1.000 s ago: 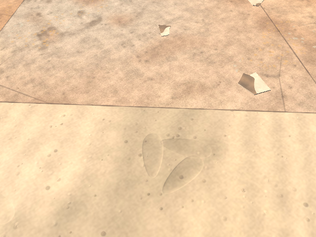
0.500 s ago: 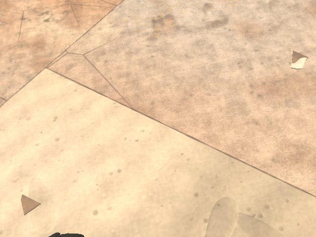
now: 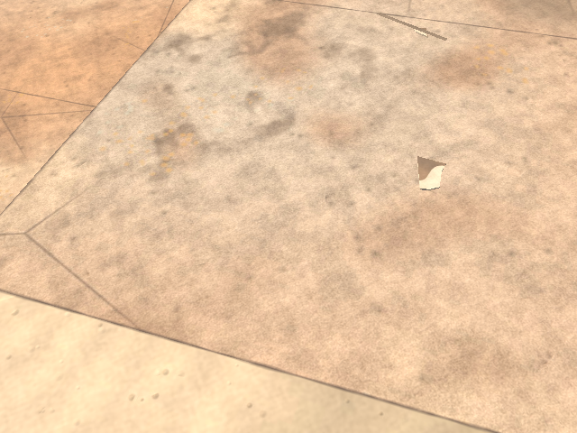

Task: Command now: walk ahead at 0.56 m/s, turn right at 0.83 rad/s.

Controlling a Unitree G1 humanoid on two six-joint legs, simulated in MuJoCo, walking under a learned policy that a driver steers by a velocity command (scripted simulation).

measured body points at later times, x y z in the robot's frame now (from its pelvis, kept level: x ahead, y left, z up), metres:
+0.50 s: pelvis +0.18 -0.07 -0.02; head +0.19 -0.07 +0.43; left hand +0.51 +0.03 -0.07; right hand +0.03 -0.34 -0.12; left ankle +0.08 +0.15 -0.74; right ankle +0.22 -0.26 -0.68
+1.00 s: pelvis +0.50 -0.36 -0.03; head +0.53 -0.37 +0.42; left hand +0.65 -0.14 -0.16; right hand +0.51 -0.65 -0.14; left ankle +0.71 -0.43 -0.71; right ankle +0.29 -0.29 -0.72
